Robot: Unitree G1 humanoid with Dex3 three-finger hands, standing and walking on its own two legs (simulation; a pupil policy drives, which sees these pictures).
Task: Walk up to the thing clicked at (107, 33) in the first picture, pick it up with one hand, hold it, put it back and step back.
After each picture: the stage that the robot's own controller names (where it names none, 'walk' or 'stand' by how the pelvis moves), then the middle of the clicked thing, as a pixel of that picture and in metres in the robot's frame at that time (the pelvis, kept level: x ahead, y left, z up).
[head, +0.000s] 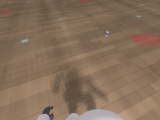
stand; (107, 33) +2.17 -0.39 -0.72
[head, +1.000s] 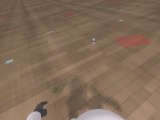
walk; (93, 41) +2.04 +0.06 -0.69
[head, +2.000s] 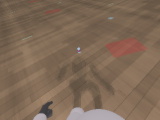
walk; (78, 50) +1.40 +0.38 -0.70
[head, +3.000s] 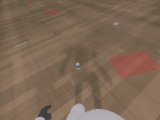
walk; (78, 65) +0.94 +0.32 -0.71
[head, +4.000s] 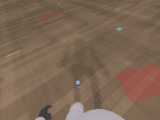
walk; (78, 83) +0.58 +0.25 -0.71
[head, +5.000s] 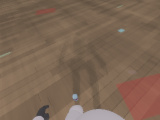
stand; (75, 97) +0.34 +0.22 -0.70
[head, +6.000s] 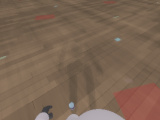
stand; (71, 106) +0.29 +0.21 -0.72
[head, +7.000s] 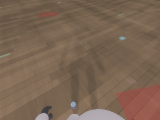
stand; (73, 105) +0.28 +0.19 -0.72
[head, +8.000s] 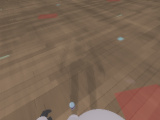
stand; (72, 105) +0.29 +0.22 -0.73
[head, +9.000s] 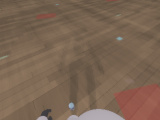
stand; (71, 106) +0.27 +0.22 -0.73
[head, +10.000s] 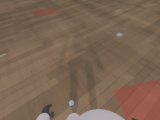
go down; (71, 103) +0.27 +0.22 -0.72
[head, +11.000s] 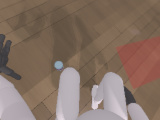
go down; (59, 66) +0.36 +0.24 -0.29
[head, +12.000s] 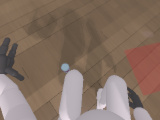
close in; (65, 68) +0.36 +0.24 -0.31
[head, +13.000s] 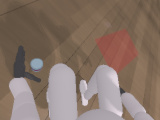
close in; (36, 65) +0.35 +0.27 -0.22
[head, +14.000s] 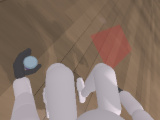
close; (30, 64) +0.35 +0.27 -0.22
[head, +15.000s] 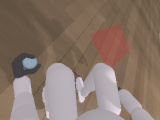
lift; (29, 64) +0.34 +0.27 -0.22
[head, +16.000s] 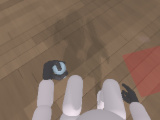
lift; (60, 71) +0.31 +0.22 -0.03
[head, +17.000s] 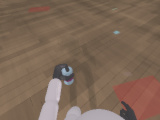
hold; (67, 75) +0.32 +0.17 +0.01
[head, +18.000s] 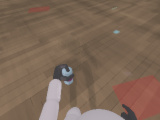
hold; (67, 75) +0.32 +0.17 +0.00
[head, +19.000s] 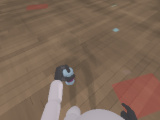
hold; (68, 76) +0.32 +0.16 -0.01
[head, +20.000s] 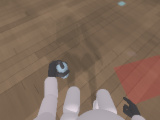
crouch; (63, 70) +0.35 +0.20 -0.07
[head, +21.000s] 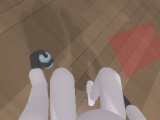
lower; (46, 60) +0.38 +0.25 -0.18
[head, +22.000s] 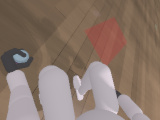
lower; (22, 59) +0.39 +0.28 -0.22
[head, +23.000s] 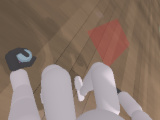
lower; (25, 58) +0.38 +0.28 -0.22
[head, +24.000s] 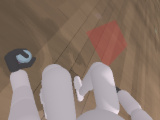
lower; (25, 59) +0.38 +0.28 -0.22
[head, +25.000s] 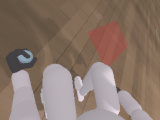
lower; (26, 59) +0.38 +0.28 -0.22
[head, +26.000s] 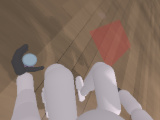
open; (29, 61) +0.36 +0.27 -0.22
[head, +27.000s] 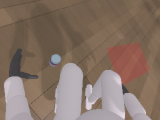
stand; (54, 60) +0.38 +0.24 -0.24
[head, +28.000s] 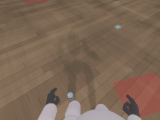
stand; (70, 96) +0.32 +0.19 -0.62
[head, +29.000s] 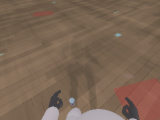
stand; (72, 101) +0.33 +0.20 -0.66
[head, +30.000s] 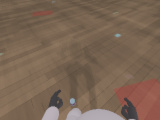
stand; (72, 102) +0.32 +0.19 -0.67
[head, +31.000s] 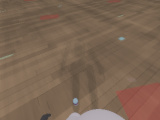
stand; (75, 101) +0.35 +0.19 -0.72
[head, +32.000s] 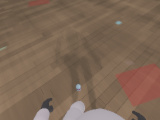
walk; (78, 87) +0.42 +0.17 -0.71
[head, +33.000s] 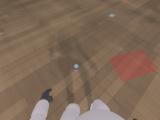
walk; (76, 67) +0.71 +0.18 -0.69
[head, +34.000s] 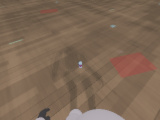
stand; (80, 64) +0.99 +0.22 -0.70
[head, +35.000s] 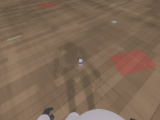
stand; (80, 62) +0.98 +0.20 -0.72
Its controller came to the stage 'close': yes
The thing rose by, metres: 0.71
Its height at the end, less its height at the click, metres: +0.00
